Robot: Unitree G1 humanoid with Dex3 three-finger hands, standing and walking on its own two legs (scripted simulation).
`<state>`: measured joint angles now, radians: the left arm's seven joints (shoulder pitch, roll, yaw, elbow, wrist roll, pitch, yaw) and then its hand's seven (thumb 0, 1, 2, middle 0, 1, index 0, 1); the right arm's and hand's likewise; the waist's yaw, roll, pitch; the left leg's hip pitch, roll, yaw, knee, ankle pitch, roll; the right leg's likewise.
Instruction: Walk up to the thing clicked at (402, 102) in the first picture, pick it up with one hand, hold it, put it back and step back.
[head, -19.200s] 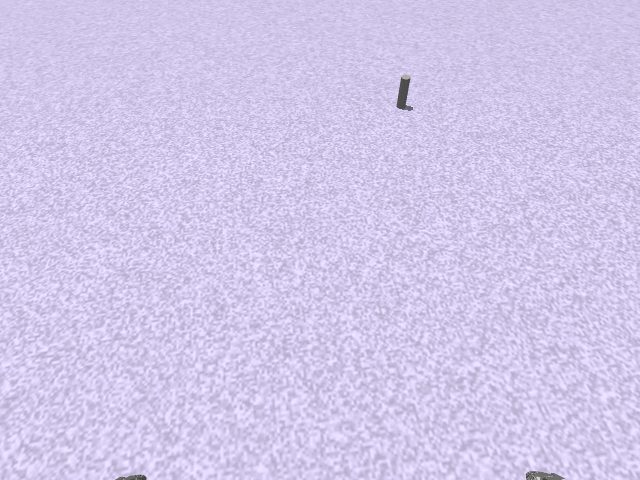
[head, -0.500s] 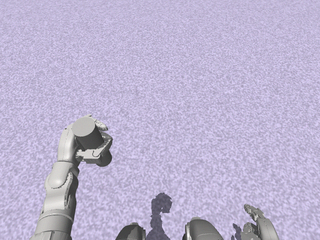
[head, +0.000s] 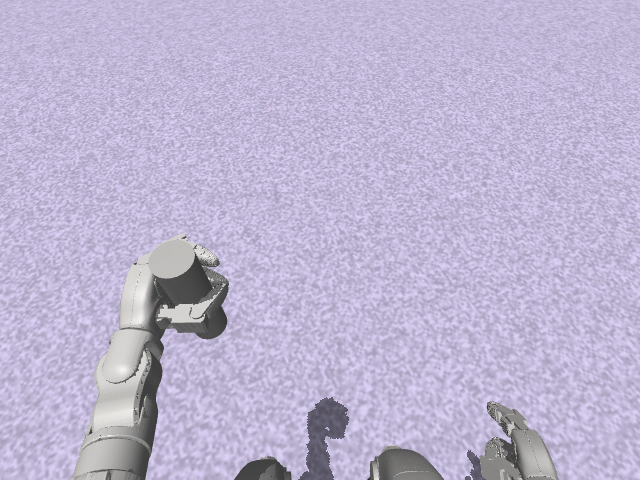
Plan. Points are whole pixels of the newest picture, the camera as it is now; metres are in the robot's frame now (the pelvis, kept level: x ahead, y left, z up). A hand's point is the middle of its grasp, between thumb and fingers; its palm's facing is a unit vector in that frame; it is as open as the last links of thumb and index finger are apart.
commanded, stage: hold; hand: left
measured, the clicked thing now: (193, 295) +0.33 +0.17 +0.02
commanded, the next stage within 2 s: none
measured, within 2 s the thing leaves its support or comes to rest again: neither
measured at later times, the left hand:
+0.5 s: hand (192, 291) +0.32 +0.17 +0.05, palm faces -0.06 -1.00 -0.01, open 6.5 cm
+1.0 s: hand (193, 292) +0.32 +0.17 +0.05, palm faces -0.06 -1.00 +0.00, open 6.5 cm
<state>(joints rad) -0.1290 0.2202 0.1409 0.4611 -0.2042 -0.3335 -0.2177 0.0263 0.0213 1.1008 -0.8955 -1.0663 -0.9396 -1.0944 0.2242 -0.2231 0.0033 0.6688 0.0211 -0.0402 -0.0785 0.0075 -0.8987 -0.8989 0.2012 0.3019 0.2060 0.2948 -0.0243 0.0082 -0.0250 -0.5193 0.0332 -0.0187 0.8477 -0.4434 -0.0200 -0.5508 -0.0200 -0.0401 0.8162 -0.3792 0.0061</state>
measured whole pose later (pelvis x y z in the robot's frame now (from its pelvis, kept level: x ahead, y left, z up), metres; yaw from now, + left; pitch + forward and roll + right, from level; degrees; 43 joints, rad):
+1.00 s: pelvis +0.00 +0.01 +0.00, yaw +0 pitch +6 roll -1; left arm -0.15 0.22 0.14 0.50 -0.20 -0.35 -0.23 0.03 0.02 1.10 -0.89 -1.07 -0.94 -1.10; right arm 0.24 -0.23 0.00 0.68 0.02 -0.05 -0.06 0.01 -0.90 -0.90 0.20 0.30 0.21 0.29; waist -0.02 0.01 -0.02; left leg -0.49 0.03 -0.01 0.82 -0.42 -0.01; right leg -0.52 -0.02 -0.03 0.78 -0.35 0.01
